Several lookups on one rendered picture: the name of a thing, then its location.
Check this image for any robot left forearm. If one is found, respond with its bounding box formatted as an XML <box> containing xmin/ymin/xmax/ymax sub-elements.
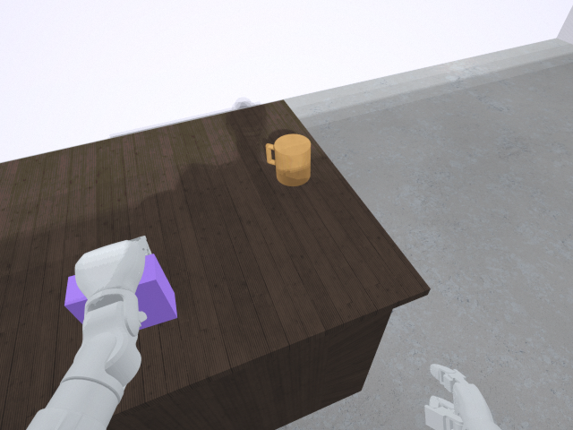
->
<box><xmin>26</xmin><ymin>288</ymin><xmax>141</xmax><ymax>430</ymax></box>

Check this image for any robot right hand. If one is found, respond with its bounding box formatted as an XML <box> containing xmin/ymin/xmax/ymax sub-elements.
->
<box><xmin>424</xmin><ymin>364</ymin><xmax>494</xmax><ymax>430</ymax></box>

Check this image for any table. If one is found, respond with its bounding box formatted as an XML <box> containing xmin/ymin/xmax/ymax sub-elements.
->
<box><xmin>0</xmin><ymin>100</ymin><xmax>430</xmax><ymax>430</ymax></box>

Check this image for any robot left hand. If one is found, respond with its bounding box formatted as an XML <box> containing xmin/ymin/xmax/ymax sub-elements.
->
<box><xmin>75</xmin><ymin>236</ymin><xmax>152</xmax><ymax>327</ymax></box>

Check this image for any sponge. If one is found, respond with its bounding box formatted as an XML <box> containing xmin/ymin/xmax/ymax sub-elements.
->
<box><xmin>64</xmin><ymin>254</ymin><xmax>177</xmax><ymax>330</ymax></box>

